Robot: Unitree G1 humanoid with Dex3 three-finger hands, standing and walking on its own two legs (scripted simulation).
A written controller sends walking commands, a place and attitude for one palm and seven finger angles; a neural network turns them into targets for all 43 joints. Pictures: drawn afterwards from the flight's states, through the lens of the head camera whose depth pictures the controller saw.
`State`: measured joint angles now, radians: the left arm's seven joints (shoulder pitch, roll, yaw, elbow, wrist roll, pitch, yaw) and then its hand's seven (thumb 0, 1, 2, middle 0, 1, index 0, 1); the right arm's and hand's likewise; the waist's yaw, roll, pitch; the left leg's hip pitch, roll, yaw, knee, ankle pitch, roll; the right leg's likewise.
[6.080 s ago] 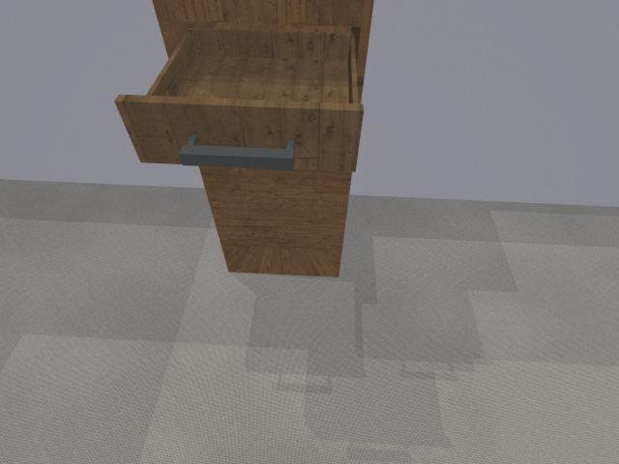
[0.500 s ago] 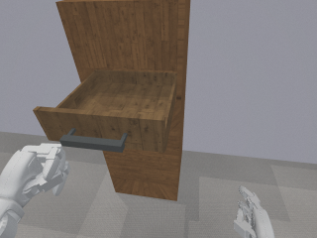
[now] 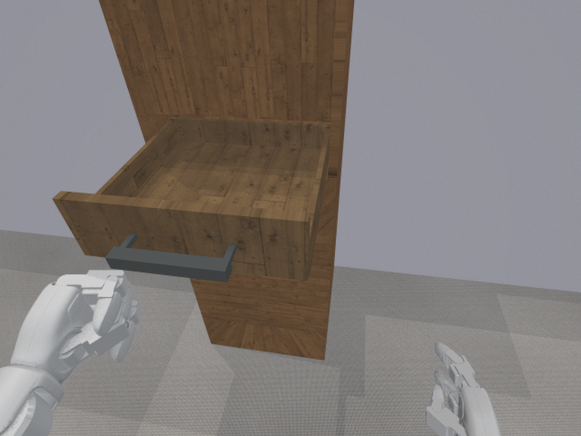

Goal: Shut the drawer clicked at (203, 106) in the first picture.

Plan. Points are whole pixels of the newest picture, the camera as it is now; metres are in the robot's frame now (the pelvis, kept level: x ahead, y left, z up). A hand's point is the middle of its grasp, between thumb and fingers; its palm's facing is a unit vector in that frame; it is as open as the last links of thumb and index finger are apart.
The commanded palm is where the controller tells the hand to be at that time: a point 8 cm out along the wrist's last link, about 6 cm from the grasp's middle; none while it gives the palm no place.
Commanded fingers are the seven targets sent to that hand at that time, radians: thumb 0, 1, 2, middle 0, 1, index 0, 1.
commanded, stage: bring the fist close to the handle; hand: left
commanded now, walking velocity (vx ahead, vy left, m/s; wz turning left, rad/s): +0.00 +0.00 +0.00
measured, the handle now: (174, 253) +0.33 +0.22 +0.11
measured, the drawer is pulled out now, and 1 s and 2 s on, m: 0.30 0.30 0.25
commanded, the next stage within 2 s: push the drawer shut in 1.16 s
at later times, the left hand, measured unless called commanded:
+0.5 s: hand (173, 320) +0.21 +0.17 +0.13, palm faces -0.03 -1.00 -0.07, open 3.3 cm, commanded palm +0.19 +0.22 +0.13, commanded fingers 0.00 0.90 0.90 -1.40 -1.60 -1.40 -1.60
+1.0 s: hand (184, 309) +0.24 +0.17 +0.11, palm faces -0.01 -1.00 -0.08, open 3.3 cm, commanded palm +0.21 +0.23 +0.11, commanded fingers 0.00 0.90 0.90 -1.40 -1.60 -1.40 -1.60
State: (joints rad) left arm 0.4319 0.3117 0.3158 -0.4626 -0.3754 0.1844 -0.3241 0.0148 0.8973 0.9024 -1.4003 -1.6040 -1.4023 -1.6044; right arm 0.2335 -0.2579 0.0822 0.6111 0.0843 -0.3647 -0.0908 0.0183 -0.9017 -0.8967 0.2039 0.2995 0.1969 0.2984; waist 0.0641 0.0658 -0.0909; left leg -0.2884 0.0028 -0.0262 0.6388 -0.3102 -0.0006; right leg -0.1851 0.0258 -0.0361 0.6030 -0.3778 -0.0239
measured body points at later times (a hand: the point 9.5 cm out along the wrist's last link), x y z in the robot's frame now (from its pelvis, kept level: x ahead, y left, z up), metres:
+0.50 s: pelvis +0.00 +0.01 +0.00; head -0.02 -0.01 +0.45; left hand +0.20 +0.22 +0.14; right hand +0.18 -0.21 -0.07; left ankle +0.02 +0.12 -0.73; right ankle -0.03 -0.10 -0.73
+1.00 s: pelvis +0.00 -0.01 -0.01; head -0.01 -0.04 +0.44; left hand +0.24 +0.22 +0.11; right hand +0.17 -0.26 -0.09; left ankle +0.02 +0.12 -0.73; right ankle -0.03 -0.10 -0.73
